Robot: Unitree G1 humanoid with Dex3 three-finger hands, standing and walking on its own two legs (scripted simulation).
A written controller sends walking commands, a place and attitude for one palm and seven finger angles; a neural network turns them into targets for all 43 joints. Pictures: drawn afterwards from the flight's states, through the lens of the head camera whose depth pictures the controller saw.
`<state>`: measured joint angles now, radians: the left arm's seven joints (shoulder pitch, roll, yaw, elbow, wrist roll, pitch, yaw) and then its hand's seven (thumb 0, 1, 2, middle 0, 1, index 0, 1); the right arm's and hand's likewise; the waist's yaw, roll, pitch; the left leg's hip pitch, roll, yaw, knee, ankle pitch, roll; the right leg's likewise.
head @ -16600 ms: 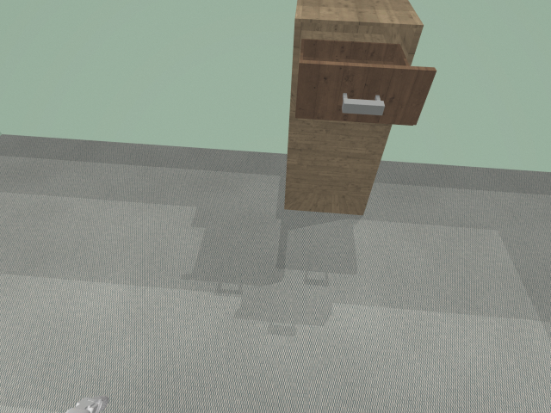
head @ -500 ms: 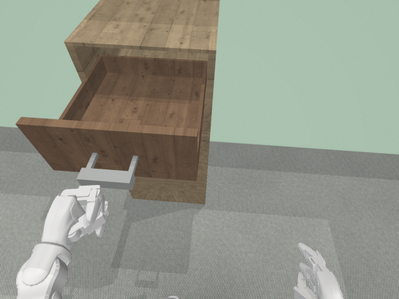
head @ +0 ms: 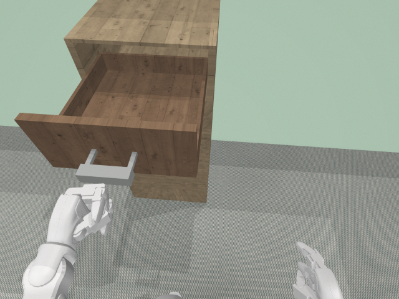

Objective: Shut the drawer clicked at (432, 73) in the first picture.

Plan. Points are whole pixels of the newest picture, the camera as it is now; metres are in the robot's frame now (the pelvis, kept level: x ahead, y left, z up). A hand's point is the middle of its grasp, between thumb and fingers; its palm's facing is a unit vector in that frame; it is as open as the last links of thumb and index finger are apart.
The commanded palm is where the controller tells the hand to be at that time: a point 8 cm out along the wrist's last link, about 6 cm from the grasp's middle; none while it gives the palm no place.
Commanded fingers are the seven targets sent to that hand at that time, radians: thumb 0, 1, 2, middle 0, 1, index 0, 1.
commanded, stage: push the drawer shut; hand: left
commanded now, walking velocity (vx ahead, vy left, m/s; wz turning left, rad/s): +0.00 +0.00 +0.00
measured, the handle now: (109, 165) +0.36 +0.21 +0.06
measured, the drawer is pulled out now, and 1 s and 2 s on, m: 0.29 0.20 0.08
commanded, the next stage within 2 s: none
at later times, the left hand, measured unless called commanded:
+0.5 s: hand (109, 199) +0.28 +0.19 +0.06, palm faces +0.00 -1.00 -0.08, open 2.9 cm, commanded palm +0.28 +0.24 +0.07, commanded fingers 0.00 0.90 0.90 -1.40 -1.60 -1.40 -1.60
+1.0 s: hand (116, 164) +0.36 +0.20 +0.06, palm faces -0.05 -1.00 -0.03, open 2.8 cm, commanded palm +0.35 +0.25 +0.07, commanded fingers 0.00 0.90 0.90 -1.40 -1.60 -1.40 -1.60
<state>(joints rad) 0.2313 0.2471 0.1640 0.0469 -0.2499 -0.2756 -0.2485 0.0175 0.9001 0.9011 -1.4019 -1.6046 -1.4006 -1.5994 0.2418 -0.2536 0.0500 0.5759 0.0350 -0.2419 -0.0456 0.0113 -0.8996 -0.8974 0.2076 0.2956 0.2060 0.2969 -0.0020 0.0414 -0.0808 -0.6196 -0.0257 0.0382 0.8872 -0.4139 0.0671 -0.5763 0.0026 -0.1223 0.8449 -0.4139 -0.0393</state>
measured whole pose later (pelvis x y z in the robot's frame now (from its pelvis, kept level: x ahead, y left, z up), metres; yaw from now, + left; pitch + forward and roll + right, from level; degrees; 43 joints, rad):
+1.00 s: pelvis -0.01 -0.03 +0.00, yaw +0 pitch +11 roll -1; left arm -0.36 0.41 0.34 0.71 -0.27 -0.32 -0.43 -0.07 0.67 0.86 -1.40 -1.60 -1.40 -1.60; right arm 0.28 -0.29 0.05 0.64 0.05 -0.17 -0.07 0.01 -0.90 -0.90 0.21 0.30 0.20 0.30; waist -0.04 0.03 -0.06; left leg -0.70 0.01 0.03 0.90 -0.39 0.03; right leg -0.66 0.03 -0.13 0.86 -0.40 -0.08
